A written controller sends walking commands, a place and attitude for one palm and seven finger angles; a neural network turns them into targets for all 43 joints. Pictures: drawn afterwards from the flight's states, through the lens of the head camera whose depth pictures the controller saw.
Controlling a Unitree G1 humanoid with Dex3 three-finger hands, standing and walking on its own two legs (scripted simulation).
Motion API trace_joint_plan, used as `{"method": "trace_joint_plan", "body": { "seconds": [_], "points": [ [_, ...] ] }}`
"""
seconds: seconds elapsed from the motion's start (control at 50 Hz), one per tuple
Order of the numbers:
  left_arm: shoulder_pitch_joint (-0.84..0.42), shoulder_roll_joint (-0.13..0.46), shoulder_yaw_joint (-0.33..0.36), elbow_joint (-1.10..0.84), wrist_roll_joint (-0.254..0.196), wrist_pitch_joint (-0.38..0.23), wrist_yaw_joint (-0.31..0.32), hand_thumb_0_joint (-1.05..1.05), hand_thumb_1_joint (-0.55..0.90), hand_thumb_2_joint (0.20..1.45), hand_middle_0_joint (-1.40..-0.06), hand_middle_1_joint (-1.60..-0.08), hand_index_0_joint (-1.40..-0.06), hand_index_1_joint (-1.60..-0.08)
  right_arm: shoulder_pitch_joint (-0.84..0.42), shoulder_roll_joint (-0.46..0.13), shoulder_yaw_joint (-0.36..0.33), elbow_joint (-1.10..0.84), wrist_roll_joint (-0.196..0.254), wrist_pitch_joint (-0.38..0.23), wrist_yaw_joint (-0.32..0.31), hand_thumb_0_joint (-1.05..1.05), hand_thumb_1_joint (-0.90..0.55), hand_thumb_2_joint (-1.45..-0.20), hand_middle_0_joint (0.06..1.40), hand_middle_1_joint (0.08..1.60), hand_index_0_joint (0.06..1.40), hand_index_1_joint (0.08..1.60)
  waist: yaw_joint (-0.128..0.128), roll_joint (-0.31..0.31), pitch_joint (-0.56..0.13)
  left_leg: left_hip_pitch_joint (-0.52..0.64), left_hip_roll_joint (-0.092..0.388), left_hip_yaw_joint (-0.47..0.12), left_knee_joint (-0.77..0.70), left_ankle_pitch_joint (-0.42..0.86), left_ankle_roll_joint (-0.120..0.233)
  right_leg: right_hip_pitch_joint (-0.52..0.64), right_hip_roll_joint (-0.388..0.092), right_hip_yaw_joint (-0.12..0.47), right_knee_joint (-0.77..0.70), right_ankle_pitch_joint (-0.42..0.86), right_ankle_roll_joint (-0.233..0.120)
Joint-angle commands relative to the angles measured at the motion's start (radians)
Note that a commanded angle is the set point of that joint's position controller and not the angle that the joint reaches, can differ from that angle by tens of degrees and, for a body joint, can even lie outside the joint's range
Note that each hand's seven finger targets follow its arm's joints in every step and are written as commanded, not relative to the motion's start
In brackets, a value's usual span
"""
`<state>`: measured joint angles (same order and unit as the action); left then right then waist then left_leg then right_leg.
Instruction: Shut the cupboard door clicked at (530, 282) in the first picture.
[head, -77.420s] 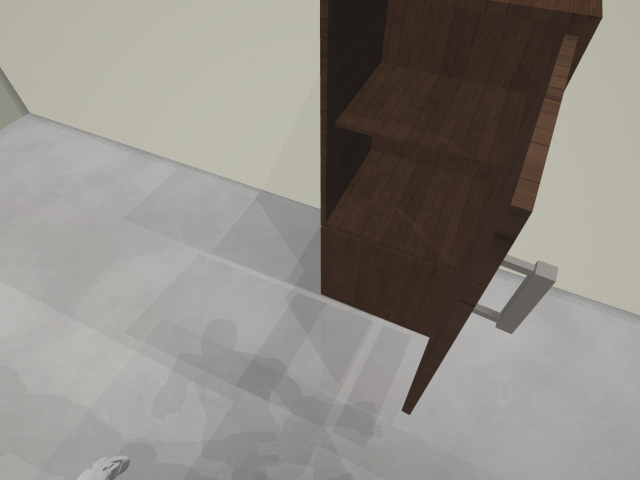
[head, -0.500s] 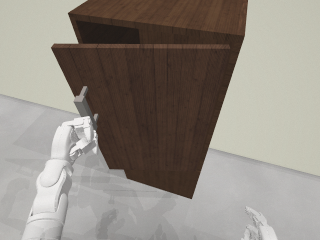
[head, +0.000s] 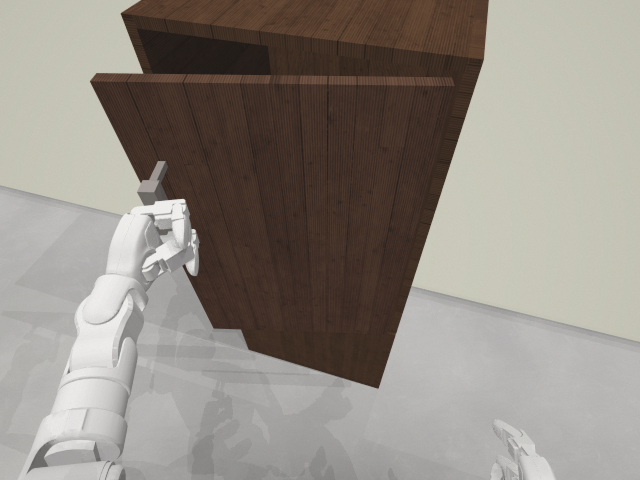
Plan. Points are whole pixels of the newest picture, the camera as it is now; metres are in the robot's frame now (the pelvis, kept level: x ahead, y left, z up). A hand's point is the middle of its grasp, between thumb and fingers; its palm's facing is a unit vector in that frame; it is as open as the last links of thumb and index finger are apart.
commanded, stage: push the door shut along its arc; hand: left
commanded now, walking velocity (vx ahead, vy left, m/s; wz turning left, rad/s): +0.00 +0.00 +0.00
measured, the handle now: (169, 209) +0.44 +0.23 +0.09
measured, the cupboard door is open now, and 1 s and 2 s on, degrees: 15 1 0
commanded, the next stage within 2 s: pull the fist back off the door in 1.36 s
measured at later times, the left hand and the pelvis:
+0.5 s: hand (216, 213) +0.43 +0.16 +0.10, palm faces -0.23 -0.97 -0.03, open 3.1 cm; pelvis -0.01 +0.01 -0.01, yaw +0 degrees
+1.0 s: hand (243, 185) +0.48 +0.13 +0.10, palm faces -0.34 -0.94 -0.02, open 3.0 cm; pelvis -0.01 +0.01 -0.02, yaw -1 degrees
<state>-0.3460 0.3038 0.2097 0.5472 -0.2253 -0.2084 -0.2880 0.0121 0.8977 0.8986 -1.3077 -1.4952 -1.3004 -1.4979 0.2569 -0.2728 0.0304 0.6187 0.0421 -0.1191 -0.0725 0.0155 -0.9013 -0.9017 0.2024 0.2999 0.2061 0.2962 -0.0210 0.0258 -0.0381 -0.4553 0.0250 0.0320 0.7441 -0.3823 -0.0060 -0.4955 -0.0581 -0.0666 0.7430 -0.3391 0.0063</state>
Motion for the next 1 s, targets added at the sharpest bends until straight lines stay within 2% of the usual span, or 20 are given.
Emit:
{"method": "trace_joint_plan", "body": {
  "seconds": [0.0, 0.08, 0.1, 0.14, 0.18, 0.22, 0.26, 0.36, 0.42, 0.46, 0.5, 0.56, 0.62, 0.66, 0.74, 0.78, 0.84, 0.88, 0.92, 0.98],
  "points": [
    [-0.422, 0.211, 0.069, -0.143, -0.025, -0.076, -0.027, 0.000, 0.900, 0.900, -1.300, -1.500, -1.300, -1.500, -0.013, -0.140, -0.049, -0.129, 0.001, -0.038, -0.009, 0.000, -0.900, -0.900, 0.200, 0.300, 0.200, 0.300, -0.029, -0.040, -0.266, 0.046, -0.038, -0.026, -0.096, 0.202, 0.019, 0.140, 0.043, 0.032, -0.086, 0.244, -0.024],
    [-0.480, 0.221, 0.064, -0.089, -0.025, -0.087, -0.061, 0.000, 0.900, 0.900, -1.300, -1.500, -1.300, -1.500, 0.002, -0.144, -0.052, -0.127, 0.002, -0.027, -0.012, 0.000, -0.900, -0.900, 0.200, 0.300, 0.200, 0.300, -0.032, 0.004, -0.298, 0.056, -0.039, -0.029, -0.088, 0.209, 0.021, 0.132, 0.043, 0.035, -0.078, 0.246, -0.030],
    [-0.513, 0.238, 0.068, -0.064, -0.023, -0.087, -0.068, 0.000, 0.900, 0.900, -1.300, -1.500, -1.300, -1.500, 0.013, -0.149, -0.052, -0.119, 0.002, -0.023, -0.014, 0.000, -0.900, -0.900, 0.200, 0.300, 0.200, 0.300, -0.043, -0.023, -0.292, 0.050, -0.037, -0.034, -0.086, 0.203, 0.021, 0.119, 0.046, 0.032, -0.078, 0.239, -0.029],
    [-0.598, 0.203, 0.024, -0.036, -0.022, -0.093, -0.083, 0.000, 0.900, 0.900, -1.300, -1.500, -1.300, -1.500, 0.022, -0.147, -0.051, -0.111, 0.002, -0.019, -0.013, 0.000, -0.900, -0.900, 0.200, 0.300, 0.200, 0.300, -0.060, -0.004, -0.286, 0.054, -0.039, -0.039, -0.084, 0.183, 0.020, 0.085, 0.048, 0.029, -0.078, 0.215, -0.030],
    [-0.602, 0.219, 0.039, 0.005, -0.027, -0.099, -0.093, 0.000, 0.900, 0.900, -1.300, -1.500, -1.300, -1.500, 0.034, -0.154, -0.054, -0.108, 0.001, -0.016, -0.014, 0.000, -0.900, -0.900, 0.200, 0.300, 0.200, 0.300, -0.055, -0.011, -0.316, 0.056, -0.038, -0.043, -0.078, 0.193, 0.021, 0.091, 0.049, 0.029, -0.071, 0.219, -0.032],
    [-0.655, 0.238, 0.043, 0.046, -0.026, -0.105, -0.104, 0.000, 0.900, 0.900, -1.300, -1.500, -1.300, -1.500, 0.043, -0.159, -0.052, -0.099, 0.002, -0.009, -0.015, 0.000, -0.900, -0.900, 0.200, 0.300, 0.200, 0.300, -0.067, -0.031, -0.306, 0.037, -0.038, -0.044, -0.073, 0.174, 0.022, 0.076, 0.049, 0.031, -0.071, 0.205, -0.030],
    [-0.728, 0.234, 0.023, 0.069, -0.017, -0.119, -0.107, 0.000, 0.900, 0.900, -1.300, -1.500, -1.300, -1.500, 0.054, -0.160, -0.053, -0.093, 0.001, -0.006, -0.016, 0.000, -0.900, -0.900, 0.200, 0.300, 0.200, 0.300, -0.081, 0.003, -0.312, 0.047, -0.038, -0.047, -0.064, 0.168, 0.025, 0.044, 0.051, 0.028, -0.062, 0.186, -0.032],
    [-0.796, 0.270, 0.043, 0.151, -0.006, -0.140, -0.124, 0.000, 0.900, 0.900, -1.300, -1.500, -1.300, -1.500, 0.084, -0.169, -0.055, -0.083, -0.004, 0.004, -0.012, 0.000, -0.900, -0.900, 0.200, 0.300, 0.200, 0.300, -0.084, 0.011, -0.358, 0.044, -0.036, -0.057, -0.049, 0.199, 0.022, 0.029, 0.054, 0.024, -0.038, 0.207, -0.035],
    [-0.852, 0.251, 0.026, 0.187, -0.003, -0.145, -0.133, 0.000, 0.900, 0.900, -1.300, -1.500, -1.300, -1.500, 0.097, -0.169, -0.056, -0.076, -0.006, 0.008, -0.008, 0.000, -0.900, -0.900, 0.200, 0.300, 0.200, 0.300, -0.097, 0.019, -0.370, 0.057, -0.030, -0.064, -0.045, 0.202, 0.018, -0.010, 0.056, 0.019, -0.031, 0.203, -0.034],
    [-0.822, 0.309, 0.087, 0.233, -0.009, -0.145, -0.131, 0.000, 0.900, 0.900, -1.300, -1.500, -1.300, -1.500, 0.111, -0.178, -0.056, -0.079, -0.010, 0.013, -0.008, 0.000, -0.900, -0.900, 0.200, 0.300, 0.200, 0.300, -0.081, 0.007, -0.387, 0.040, -0.033, -0.061, -0.037, 0.228, 0.021, 0.016, 0.058, 0.020, -0.021, 0.227, -0.037],
    [-0.868, 0.300, 0.068, 0.251, 0.003, -0.147, -0.135, 0.000, 0.900, 0.900, -1.300, -1.500, -1.300, -1.500, 0.116, -0.174, -0.054, -0.074, -0.010, 0.020, -0.005, 0.000, -0.900, -0.900, 0.200, 0.300, 0.200, 0.300, -0.097, -0.007, -0.377, 0.010, -0.031, -0.057, -0.035, 0.210, 0.022, 0.012, 0.056, 0.027, -0.023, 0.227, -0.031],
    [-0.891, 0.366, 0.116, 0.274, 0.009, -0.158, -0.138, 0.000, 0.900, 0.900, -1.300, -1.500, -1.300, -1.500, 0.135, -0.183, -0.057, -0.074, -0.013, 0.027, -0.007, 0.000, -0.900, -0.900, 0.200, 0.300, 0.200, 0.300, -0.096, -0.019, -0.403, -0.009, -0.032, -0.055, -0.024, 0.225, 0.026, 0.032, 0.060, 0.030, -0.012, 0.243, -0.032],
    [-0.888, 0.328, 0.085, 0.263, 0.015, -0.162, -0.154, 0.000, 0.900, 0.900, -1.300, -1.500, -1.300, -1.500, 0.139, -0.176, -0.060, -0.080, -0.013, 0.032, 0.001, 0.000, -0.900, -0.900, 0.200, 0.300, 0.200, 0.300, -0.097, 0.042, -0.444, 0.033, -0.028, -0.051, -0.014, 0.268, 0.019, 0.011, 0.060, 0.029, -0.004, 0.279, -0.032],
    [-0.896, 0.349, 0.103, 0.313, 0.012, -0.157, -0.156, 0.000, 0.900, 0.900, -1.300, -1.500, -1.300, -1.500, 0.155, -0.182, -0.061, -0.071, -0.014, 0.040, 0.000, 0.000, -0.900, -0.900, 0.200, 0.300, 0.200, 0.300, -0.106, -0.013, -0.408, -0.004, -0.029, -0.052, -0.008, 0.263, 0.025, 0.013, 0.066, 0.027, -0.006, 0.279, -0.031],
    [-0.941, 0.344, 0.088, 0.329, 0.023, -0.145, -0.167, 0.000, 0.900, 0.900, -1.300, -1.500, -1.300, -1.500, 0.163, -0.183, -0.063, -0.071, -0.013, 0.049, 0.002, 0.000, -0.900, -0.900, 0.200, 0.300, 0.200, 0.300, -0.119, 0.014, -0.416, -0.018, -0.029, -0.045, -0.004, 0.238, 0.026, -0.001, 0.065, 0.034, -0.008, 0.273, -0.027],
    [-0.970, 0.369, 0.103, 0.321, 0.023, -0.153, -0.170, 0.000, 0.900, 0.900, -1.300, -1.500, -1.300, -1.500, 0.172, -0.186, -0.065, -0.066, -0.016, 0.052, 0.001, 0.000, -0.900, -0.900, 0.200, 0.300, 0.200, 0.300, -0.123, 0.024, -0.442, 0.002, -0.028, -0.050, 0.004, 0.266, 0.026, -0.003, 0.066, 0.034, -0.002, 0.291, -0.028],
    [-1.011, 0.351, 0.076, 0.357, 0.026, -0.143, -0.180, 0.000, 0.900, 0.900, -1.300, -1.500, -1.300, -1.500, 0.179, -0.187, -0.063, -0.056, -0.014, 0.057, 0.001, 0.000, -0.900, -0.900, 0.200, 0.300, 0.200, 0.300, -0.146, 0.015, -0.417, -0.019, -0.028, -0.046, 0.011, 0.238, 0.029, -0.029, 0.068, 0.036, -0.009, 0.272, -0.024],
    [-1.040, 0.391, 0.102, 0.399, 0.029, -0.138, -0.183, 0.000, 0.900, 0.900, -1.300, -1.500, -1.300, -1.500, 0.189, -0.194, -0.063, -0.047, -0.015, 0.060, -0.004, 0.000, -0.900, -0.900, 0.200, 0.300, 0.200, 0.300, -0.155, -0.012, -0.408, -0.049, -0.028, -0.047, 0.017, 0.227, 0.032, -0.026, 0.070, 0.038, -0.008, 0.269, -0.023],
    [-1.080, 0.412, 0.105, 0.400, 0.035, -0.134, -0.191, 0.000, 0.900, 0.900, -1.300, -1.500, -1.300, -1.500, 0.195, -0.197, -0.063, -0.043, -0.015, 0.059, -0.006, 0.000, -0.900, -0.900, 0.200, 0.300, 0.200, 0.300, -0.163, 0.006, -0.427, -0.054, -0.030, -0.047, 0.026, 0.221, 0.034, -0.027, 0.069, 0.044, -0.007, 0.268, -0.023],
    [-1.116, 0.389, 0.081, 0.395, 0.031, -0.133, -0.211, 0.000, 0.900, 0.900, -1.300, -1.500, -1.300, -1.500, 0.204, -0.196, -0.063, -0.036, -0.019, 0.055, -0.006, 0.000, -0.900, -0.900, 0.200, 0.300, 0.200, 0.300, -0.170, 0.050, -0.480, -0.001, -0.029, -0.058, 0.042, 0.277, 0.032, -0.054, 0.071, 0.035, 0.009, 0.293, -0.027]
  ]
}}
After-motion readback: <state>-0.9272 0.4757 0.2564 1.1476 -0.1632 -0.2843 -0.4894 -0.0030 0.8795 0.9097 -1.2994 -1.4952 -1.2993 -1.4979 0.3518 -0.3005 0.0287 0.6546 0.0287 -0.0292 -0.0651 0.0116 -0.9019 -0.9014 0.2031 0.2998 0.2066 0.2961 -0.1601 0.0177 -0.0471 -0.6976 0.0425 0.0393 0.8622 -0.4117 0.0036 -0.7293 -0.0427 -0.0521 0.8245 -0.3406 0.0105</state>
